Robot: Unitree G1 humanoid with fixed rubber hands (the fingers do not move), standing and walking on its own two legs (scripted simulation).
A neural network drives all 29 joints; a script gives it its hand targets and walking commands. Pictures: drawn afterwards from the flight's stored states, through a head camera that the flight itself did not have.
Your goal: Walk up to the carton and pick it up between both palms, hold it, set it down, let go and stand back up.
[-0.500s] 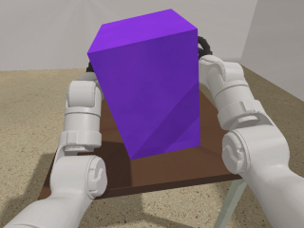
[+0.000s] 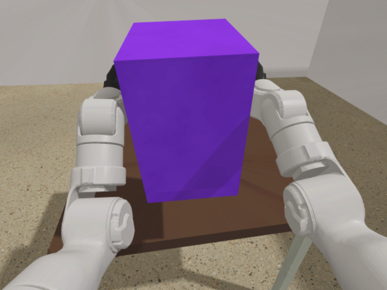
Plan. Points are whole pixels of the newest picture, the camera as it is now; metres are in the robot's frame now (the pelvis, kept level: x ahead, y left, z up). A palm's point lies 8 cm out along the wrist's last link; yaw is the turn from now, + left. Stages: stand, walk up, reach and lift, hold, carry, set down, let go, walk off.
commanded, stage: hold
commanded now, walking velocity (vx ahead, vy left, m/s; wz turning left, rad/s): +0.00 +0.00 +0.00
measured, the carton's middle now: (186, 110) +0.36 +0.03 +0.27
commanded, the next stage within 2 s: none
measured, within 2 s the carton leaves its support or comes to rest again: neither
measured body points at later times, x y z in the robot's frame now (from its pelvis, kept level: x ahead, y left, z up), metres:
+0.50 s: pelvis -0.01 +0.00 +0.00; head -0.11 +0.01 +0.44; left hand +0.36 +0.17 +0.30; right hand +0.37 -0.11 +0.33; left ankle +0.07 +0.10 -0.75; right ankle -0.02 -0.10 -0.75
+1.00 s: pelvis +0.00 +0.00 +0.00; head -0.10 +0.01 +0.44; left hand +0.37 +0.17 +0.29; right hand +0.39 -0.11 +0.31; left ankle +0.07 +0.10 -0.75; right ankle -0.02 -0.10 -0.75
